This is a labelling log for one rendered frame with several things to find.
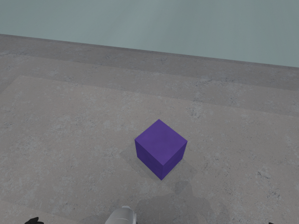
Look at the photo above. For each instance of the robot left thigh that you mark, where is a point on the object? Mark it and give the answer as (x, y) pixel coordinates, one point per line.
(122, 216)

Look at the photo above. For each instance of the carton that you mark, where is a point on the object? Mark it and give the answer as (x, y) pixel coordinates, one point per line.
(160, 148)

